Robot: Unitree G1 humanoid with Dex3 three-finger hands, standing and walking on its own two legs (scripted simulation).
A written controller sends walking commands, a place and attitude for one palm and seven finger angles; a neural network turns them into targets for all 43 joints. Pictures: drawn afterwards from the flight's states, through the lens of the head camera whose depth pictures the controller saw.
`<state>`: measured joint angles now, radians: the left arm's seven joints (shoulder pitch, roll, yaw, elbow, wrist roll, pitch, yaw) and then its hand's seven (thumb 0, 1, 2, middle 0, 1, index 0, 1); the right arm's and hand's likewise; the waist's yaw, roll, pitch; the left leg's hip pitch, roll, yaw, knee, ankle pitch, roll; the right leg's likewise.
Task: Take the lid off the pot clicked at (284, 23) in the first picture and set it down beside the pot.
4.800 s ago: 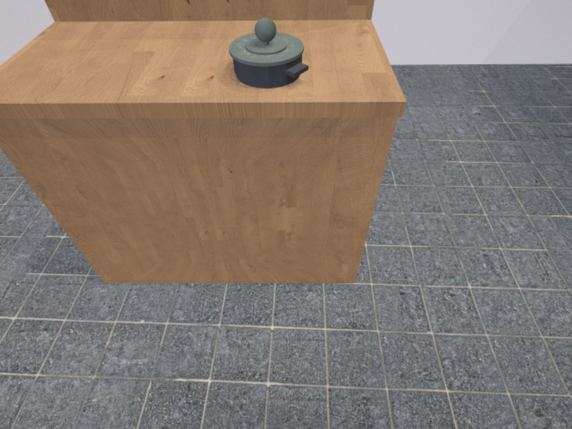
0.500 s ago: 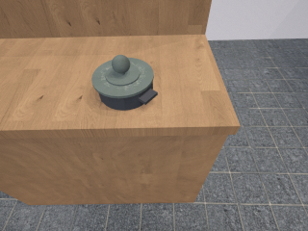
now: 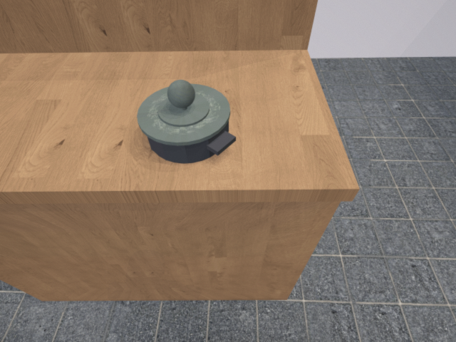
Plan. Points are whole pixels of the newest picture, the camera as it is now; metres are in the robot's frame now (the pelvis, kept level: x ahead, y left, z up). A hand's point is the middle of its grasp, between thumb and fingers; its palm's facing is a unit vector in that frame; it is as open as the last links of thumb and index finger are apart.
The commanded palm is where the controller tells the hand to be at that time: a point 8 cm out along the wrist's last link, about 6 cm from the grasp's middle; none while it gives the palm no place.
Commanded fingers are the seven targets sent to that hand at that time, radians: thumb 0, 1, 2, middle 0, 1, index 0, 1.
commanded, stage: lift the closed hand beside the body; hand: left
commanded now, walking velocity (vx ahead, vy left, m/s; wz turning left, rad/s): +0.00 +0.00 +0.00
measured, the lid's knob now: (181, 94) +0.50 +0.12 +0.17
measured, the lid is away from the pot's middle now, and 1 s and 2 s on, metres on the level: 0.00 0.00 0.00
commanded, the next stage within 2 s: raise the hand higher, near the body in 0.58 s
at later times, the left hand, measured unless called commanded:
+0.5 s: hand (70, 321) +0.14 +0.23 +0.05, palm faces +0.36 -0.88 -0.31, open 3.3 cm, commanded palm +0.09 +0.27 +0.09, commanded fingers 0.00 0.90 0.90 -1.30 -1.50 -1.30 -1.50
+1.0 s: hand (18, 269) +0.17 +0.26 +0.15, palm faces +0.39 -0.80 -0.46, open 3.1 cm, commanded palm +0.11 +0.29 +0.18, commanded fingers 0.00 0.90 0.90 -1.30 -1.50 -1.30 -1.50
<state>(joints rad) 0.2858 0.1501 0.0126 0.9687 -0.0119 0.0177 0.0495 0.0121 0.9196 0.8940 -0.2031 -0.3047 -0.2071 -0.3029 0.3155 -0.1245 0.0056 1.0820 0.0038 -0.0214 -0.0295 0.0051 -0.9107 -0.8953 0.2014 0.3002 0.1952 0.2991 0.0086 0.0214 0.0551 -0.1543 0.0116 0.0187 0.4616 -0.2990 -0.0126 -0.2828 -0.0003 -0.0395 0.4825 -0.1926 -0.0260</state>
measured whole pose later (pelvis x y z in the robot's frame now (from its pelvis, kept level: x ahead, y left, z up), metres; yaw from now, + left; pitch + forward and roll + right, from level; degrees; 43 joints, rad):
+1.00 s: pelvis +0.02 +0.02 +0.00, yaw +1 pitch -3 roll -1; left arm 0.68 0.33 0.29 -0.57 -0.02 -0.15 0.09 0.02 0.89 0.89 -1.30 -1.50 -1.31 -1.50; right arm 0.21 -0.21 -0.01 0.65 0.01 -0.24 -0.05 0.02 -0.90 -0.90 0.20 0.30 0.20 0.30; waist 0.08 0.06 0.00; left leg -0.08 0.00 0.00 0.48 -0.35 0.02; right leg -0.19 -0.02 -0.05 0.47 -0.24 0.01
